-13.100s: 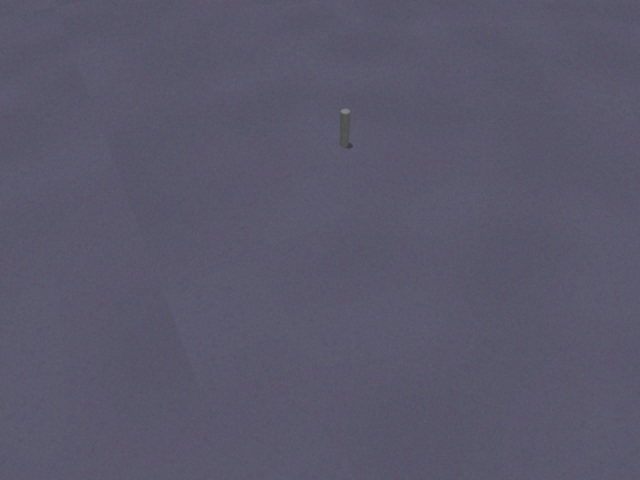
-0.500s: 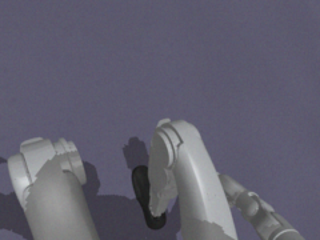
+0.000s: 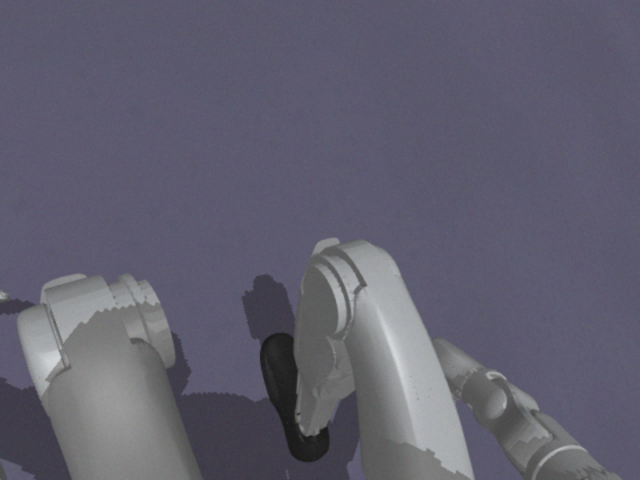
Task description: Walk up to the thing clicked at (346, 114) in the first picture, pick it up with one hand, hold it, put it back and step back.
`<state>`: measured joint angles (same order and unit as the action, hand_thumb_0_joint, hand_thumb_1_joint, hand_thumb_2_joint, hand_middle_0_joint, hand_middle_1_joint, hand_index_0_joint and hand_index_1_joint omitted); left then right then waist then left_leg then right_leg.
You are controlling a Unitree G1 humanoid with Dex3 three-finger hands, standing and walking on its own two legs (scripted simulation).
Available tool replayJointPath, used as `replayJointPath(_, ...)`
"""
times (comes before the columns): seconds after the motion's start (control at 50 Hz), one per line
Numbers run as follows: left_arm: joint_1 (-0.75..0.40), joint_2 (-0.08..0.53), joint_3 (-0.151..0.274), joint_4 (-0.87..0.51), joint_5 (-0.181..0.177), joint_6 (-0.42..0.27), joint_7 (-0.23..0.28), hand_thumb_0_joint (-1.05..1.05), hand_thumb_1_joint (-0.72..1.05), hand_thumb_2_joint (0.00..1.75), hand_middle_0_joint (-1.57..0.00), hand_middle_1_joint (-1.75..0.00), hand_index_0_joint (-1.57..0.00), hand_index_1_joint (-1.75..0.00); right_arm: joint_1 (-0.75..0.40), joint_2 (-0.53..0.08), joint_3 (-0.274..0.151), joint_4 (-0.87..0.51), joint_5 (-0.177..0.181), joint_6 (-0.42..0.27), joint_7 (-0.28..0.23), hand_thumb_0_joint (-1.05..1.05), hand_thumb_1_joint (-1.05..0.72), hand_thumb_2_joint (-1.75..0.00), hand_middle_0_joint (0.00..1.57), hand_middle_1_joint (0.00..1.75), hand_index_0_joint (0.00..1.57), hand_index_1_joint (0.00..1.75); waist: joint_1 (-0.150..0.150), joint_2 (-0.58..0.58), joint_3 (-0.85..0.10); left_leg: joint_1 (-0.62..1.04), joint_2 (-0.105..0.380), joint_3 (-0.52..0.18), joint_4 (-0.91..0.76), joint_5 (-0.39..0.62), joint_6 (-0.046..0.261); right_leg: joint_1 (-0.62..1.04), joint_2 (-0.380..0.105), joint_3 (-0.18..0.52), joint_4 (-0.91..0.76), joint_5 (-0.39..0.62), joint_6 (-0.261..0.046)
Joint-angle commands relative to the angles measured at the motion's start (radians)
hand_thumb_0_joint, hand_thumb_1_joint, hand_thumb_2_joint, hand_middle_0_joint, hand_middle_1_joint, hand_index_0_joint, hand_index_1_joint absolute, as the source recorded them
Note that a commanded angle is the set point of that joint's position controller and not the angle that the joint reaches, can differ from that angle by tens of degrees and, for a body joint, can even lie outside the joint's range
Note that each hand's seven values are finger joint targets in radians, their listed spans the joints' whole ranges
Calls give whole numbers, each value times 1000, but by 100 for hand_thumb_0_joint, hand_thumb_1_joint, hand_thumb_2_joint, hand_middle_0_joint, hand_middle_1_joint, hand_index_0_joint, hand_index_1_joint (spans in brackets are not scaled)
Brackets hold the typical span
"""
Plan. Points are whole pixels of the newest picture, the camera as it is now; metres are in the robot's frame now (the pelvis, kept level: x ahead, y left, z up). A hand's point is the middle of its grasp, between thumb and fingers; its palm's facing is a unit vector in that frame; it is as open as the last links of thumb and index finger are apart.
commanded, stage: close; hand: left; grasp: from the side
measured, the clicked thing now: out of the picture +0.43 +0.34 -0.18
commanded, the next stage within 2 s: settle in 0.76 s
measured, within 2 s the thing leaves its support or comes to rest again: leaves its support in 1.18 s
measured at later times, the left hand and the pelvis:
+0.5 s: hand out of the picture +0.40 +0.33 -0.16, palm faces +0.42 -0.91 +0.00, open 10.0 cm; pelvis +0.00 +0.00 +0.00, yaw -1 degrees
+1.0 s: hand out of the picture +0.41 +0.33 -0.16, palm faces +0.44 -0.90 -0.01, open 6.7 cm; pelvis +0.00 +0.00 +0.01, yaw -1 degrees
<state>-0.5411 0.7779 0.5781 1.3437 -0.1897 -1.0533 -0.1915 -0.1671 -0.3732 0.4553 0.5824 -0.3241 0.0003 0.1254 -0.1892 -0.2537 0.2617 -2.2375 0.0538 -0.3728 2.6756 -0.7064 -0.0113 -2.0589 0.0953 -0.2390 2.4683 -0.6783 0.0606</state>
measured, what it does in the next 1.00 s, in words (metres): stands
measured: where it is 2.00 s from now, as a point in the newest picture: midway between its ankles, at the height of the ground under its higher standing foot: (223, 452)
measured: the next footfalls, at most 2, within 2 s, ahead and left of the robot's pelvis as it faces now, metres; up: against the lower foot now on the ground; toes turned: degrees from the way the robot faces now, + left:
none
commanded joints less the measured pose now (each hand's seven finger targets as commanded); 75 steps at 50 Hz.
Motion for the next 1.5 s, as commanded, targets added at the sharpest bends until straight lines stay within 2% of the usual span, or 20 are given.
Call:
replayJointPath(0.0, -188, 153, -8, -109, -16, -67, 14, 0, -43, 18, -12, -12, -11, -13, 19, -341, -120, -27, 1, 6, -22, 0, -90, -90, 20, 30, 20, 30, -96, 487, -528, 364, 43, 108, -320, 88, -10, 207, 26, -102, -196, 182, -71)
replayJointPath(0.08, -178, 201, 19, -98, 4, -73, 46, 0, -29, 26, -22, -22, -21, -23, 18, -337, -108, -30, -4, 14, -20, 0, -90, -90, 20, 30, 20, 30, -79, 490, -526, 365, 47, 103, -326, 84, -10, 216, 29, -104, -194, 170, -71)
replayJointPath(0.2, -209, 239, 43, -130, 26, -90, 74, 0, -2, 44, -41, -38, -40, -39, 12, -338, -101, -41, -14, 27, -20, 0, -89, -90, 20, 30, 20, 30, -90, 542, -551, 408, 54, 96, -337, 117, -19, 220, 30, -107, -184, 190, -74)
replayJointPath(0.44, -222, 202, -2, -99, 17, -58, 70, 0, 42, 71, -70, -67, -69, -67, 30, -340, -93, -35, -12, 37, -23, 0, -87, -89, 20, 30, 20, 30, -115, 513, -552, 399, 54, 91, -321, 134, -12, 240, 34, -111, -199, 216, -68)
replayJointPath(0.62, -218, 290, 54, -111, 44, -55, 92, 0, 69, 97, -97, -95, -97, -95, 31, -342, -91, -39, -12, 53, -26, 0, -87, -89, 20, 30, 20, 30, -95, 546, -537, 394, 63, 91, -343, 114, -15, 232, 36, -109, -197, 191, -73)
replayJointPath(0.66, -249, 257, 29, -124, 42, -55, 89, 0, 67, 107, -106, -107, -105, -107, 21, -343, -92, -46, -13, 53, -25, 0, -87, -89, 20, 30, 20, 30, -115, 554, -522, 399, 66, 83, -349, 92, -16, 210, 33, -112, -194, 180, -72)
replayJointPath(0.7, -253, 272, 47, -146, 33, -50, 92, 0, 66, 113, -115, -115, -115, -115, 33, -347, -95, -43, -14, 53, -26, 0, -87, -89, 20, 30, 20, 30, -108, 562, -552, 414, 64, 90, -343, 111, -16, 228, 35, -108, -200, 196, -72)
replayJointPath(0.78, -273, 232, 15, -146, 28, -43, 93, 0, 68, 119, -120, -123, -120, -123, 39, -334, -91, -43, -13, 49, -25, 0, -87, -89, 20, 30, 20, 30, -127, 538, -565, 408, 61, 92, -330, 120, -10, 243, 36, -108, -207, 210, -68)
replayJointPath(0.86, -288, 256, 19, -148, 40, -39, 95, 0, 58, 125, -122, -129, -121, -131, 41, -340, -96, -32, -11, 53, -29, 0, -90, -90, 20, 30, 20, 30, -128, 546, -560, 425, 66, 85, -334, 145, -13, 233, 34, -108, -199, 225, -69)
replayJointPath(0.96, -273, 284, 33, -215, 43, -33, 87, 0, 58, 129, -124, -134, -124, -135, 44, -334, -100, -40, -9, 59, -29, 0, -89, -90, 20, 30, 20, 30, -101, 581, -591, 429, 63, 97, -341, 155, -14, 252, 31, -100, -200, 228, -72)
replayJointPath(0.98, -244, 253, 17, -191, 46, -23, 82, 0, 58, 131, -125, -136, -125, -137, 42, -331, -104, -40, -5, 60, -28, 0, -89, -90, 20, 30, 20, 30, -98, 584, -579, 442, 64, 91, -357, 144, -17, 232, 30, -101, -199, 212, -73)
replayJointPath(1.06, -228, 280, 57, -250, 40, 6, 78, 0, 66, 127, -127, -133, -126, -134, 68, -334, -125, -36, 3, 67, -30, 0, -89, -90, 20, 30, 20, 30, -78, 612, -640, 476, 64, 103, -359, 201, -22, 256, 28, -93, -195, 256, -75)
replayJointPath(1.18, -280, 269, 59, -483, 23, 42, 81, 0, 51, 131, -134, -142, -133, -143, 101, -317, -169, -41, 19, 62, -34, 0, -90, -90, 20, 30, 20, 30, -57, 663, -724, 501, 57, 126, -370, 193, -18, 266, 21, -65, -210, 259, -80)
replayJointPath(1.2, -271, 231, 29, -509, 21, 56, 75, 0, 50, 131, -133, -142, -133, -143, 99, -304, -173, -51, 25, 61, -35, 0, -90, -90, 20, 30, 20, 30, -53, 650, -747, 512, 57, 128, -373, 198, -17, 266, 21, -58, -218, 261, -81)
replayJointPath(1.22, -293, 261, 44, -538, 26, 65, 79, 0, 48, 131, -133, -142, -133, -143, 101, -304, -184, -55, 30, 59, -36, 0, -91, -90, 20, 30, 20, 30, -50, 658, -756, 492, 54, 135, -375, 187, -14, 274, 19, -48, -224, 260, -82)
replayJointPath(1.24, -270, 196, -7, -518, 27, 83, 71, 0, 47, 130, -132, -141, -132, -142, 120, -286, -188, -27, 39, 64, -35, 0, -91, -90, 20, 30, 20, 30, -47, 657, -730, 480, 51, 137, -393, 146, -12, 237, 18, -45, -227, 219, -86)
replayJointPath(1.26, -289, 251, 47, -568, 26, 91, 75, 0, 48, 132, -133, -143, -133, -144, 105, -299, -205, -55, 45, 60, -40, 0, -90, -90, 20, 30, 20, 30, -35, 665, -745, 486, 50, 140, -397, 167, -13, 237, 17, -45, -228, 240, -87)
replayJointPath(1.32, -294, 186, -5, -591, 31, 130, 75, 0, 47, 132, -134, -143, -134, -144, 138, -282, -230, -37, 64, 61, -39, 0, -90, -90, 20, 30, 20, 30, -32, 673, -750, 476, 45, 149, -415, 146, -13, 200, 10, -40, -229, 220, -90)
replayJointPath(1.34, -270, 196, 27, -589, 24, 143, 76, 0, 48, 132, -133, -143, -133, -144, 154, -289, -247, -28, 69, 61, -39, 0, -90, -90, 20, 30, 20, 30, -16, 667, -757, 478, 43, 154, -417, 162, -12, 205, 8, -38, -227, 232, -89)
replayJointPath(1.48, -262, 87, -46, -619, 19, 243, 46, 0, 48, 132, -135, -144, -135, -145, 205, -240, -312, -22, 121, 61, -41, 0, -88, -89, 20, 30, 20, 30, 8, 575, -779, 405, 24, 191, -442, 89, 10, 170, 1, -5, -276, 166, -92)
